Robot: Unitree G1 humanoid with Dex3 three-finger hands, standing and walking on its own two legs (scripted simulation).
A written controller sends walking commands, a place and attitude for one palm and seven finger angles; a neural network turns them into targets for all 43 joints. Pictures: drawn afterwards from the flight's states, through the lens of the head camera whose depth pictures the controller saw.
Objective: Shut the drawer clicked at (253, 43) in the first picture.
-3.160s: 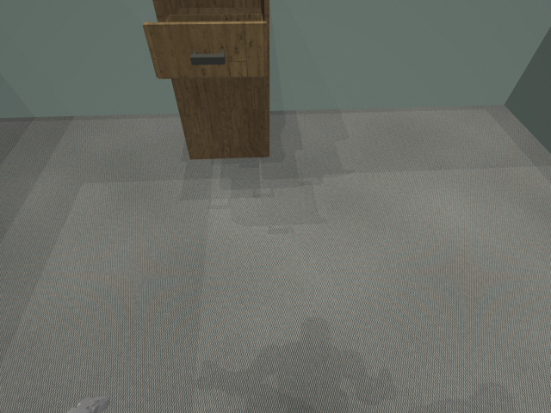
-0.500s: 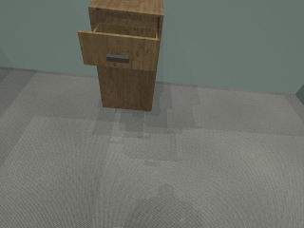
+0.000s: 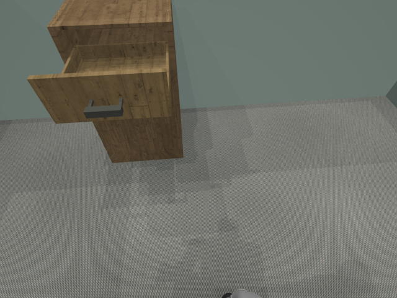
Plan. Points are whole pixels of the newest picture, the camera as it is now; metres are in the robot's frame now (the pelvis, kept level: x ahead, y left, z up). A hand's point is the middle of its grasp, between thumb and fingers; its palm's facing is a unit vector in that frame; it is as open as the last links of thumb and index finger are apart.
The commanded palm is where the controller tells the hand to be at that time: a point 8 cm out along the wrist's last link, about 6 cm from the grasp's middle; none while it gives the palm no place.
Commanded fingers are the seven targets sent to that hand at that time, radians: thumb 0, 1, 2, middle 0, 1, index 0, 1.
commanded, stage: take the last steps up to it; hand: left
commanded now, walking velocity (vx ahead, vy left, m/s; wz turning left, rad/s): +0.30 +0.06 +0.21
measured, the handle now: (105, 106) +0.65 +0.31 -0.03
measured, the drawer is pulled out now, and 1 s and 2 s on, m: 0.30 0.30 0.30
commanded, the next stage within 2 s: come to a stop and stand still in 0.90 s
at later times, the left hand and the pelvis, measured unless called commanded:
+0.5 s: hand out of the picture +0.11 +0.21 -0.18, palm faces +0.16 -0.98 -0.13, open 7.3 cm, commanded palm none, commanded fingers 0.00 0.90 0.90 -0.20 -0.30 -0.20 -0.30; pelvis +0.16 +0.04 +0.00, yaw +4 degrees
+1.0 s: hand (132, 197) +0.40 +0.20 -0.15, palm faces +0.05 -0.97 -0.22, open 7.4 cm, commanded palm none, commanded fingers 0.00 0.90 0.90 -0.20 -0.30 -0.20 -0.30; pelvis +0.32 +0.02 +0.00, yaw +3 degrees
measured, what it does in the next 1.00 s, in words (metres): walks ahead: left foot, then right foot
